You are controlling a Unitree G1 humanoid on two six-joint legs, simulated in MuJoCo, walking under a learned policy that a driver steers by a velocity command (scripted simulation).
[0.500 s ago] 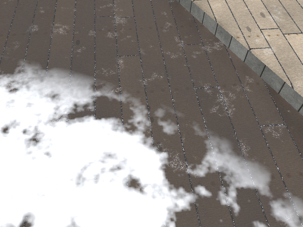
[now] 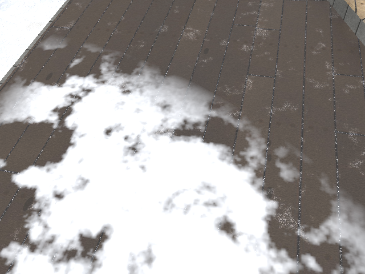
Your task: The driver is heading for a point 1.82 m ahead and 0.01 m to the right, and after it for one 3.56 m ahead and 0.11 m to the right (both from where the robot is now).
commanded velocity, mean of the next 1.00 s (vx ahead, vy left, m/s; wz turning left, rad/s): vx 0.07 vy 0.00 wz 0.20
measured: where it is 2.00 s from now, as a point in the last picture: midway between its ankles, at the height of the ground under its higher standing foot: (172, 256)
